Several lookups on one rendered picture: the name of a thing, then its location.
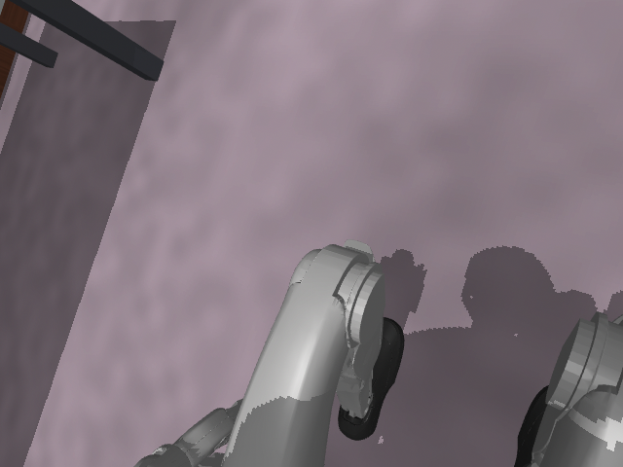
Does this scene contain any left robot foot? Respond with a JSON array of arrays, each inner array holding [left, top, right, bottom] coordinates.
[[338, 317, 404, 441]]

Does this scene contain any right robot foot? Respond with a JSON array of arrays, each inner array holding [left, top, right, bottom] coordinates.
[[514, 385, 549, 467]]

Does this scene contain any left robot arm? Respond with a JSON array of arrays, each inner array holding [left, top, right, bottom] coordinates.
[[134, 444, 192, 467]]

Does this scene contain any left robot hand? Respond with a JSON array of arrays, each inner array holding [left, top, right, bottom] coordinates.
[[174, 399, 243, 467]]

